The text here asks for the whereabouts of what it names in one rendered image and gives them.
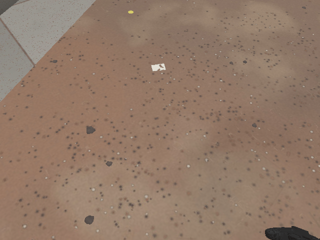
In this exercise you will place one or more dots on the robot right hand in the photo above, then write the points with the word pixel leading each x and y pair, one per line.
pixel 288 233

